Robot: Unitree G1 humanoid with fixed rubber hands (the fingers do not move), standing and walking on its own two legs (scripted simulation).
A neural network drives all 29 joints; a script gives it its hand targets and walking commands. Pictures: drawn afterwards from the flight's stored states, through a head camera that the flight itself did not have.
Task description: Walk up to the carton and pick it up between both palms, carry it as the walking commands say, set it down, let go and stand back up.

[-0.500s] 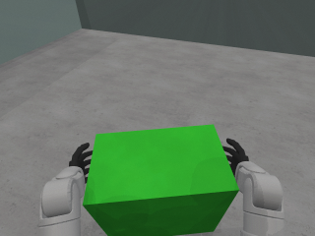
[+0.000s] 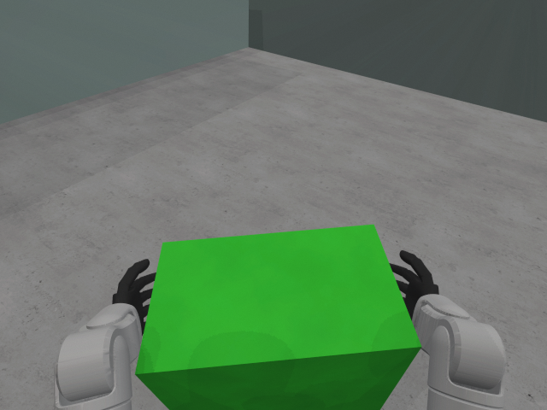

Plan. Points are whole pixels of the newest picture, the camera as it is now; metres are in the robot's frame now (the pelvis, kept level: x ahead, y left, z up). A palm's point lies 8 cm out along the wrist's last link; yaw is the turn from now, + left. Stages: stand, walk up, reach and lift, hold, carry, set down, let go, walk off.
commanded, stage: carry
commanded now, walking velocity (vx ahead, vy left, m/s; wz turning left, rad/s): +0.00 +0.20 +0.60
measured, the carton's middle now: (277, 337) +0.24 +0.00 +0.02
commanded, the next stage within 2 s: none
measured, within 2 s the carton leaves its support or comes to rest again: neither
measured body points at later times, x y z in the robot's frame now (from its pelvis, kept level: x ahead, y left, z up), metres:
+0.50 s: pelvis -0.07 +0.16 +0.01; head -0.12 +0.15 +0.46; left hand +0.12 +0.41 +0.10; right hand +0.22 +0.04 +0.11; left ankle -0.08 +0.32 -0.68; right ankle -0.02 -0.05 -0.71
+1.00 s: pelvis -0.20 +0.30 +0.02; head -0.21 +0.26 +0.46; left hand -0.08 +0.60 +0.11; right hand +0.11 +0.27 +0.09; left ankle -0.21 +0.38 -0.65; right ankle -0.10 +0.19 -0.71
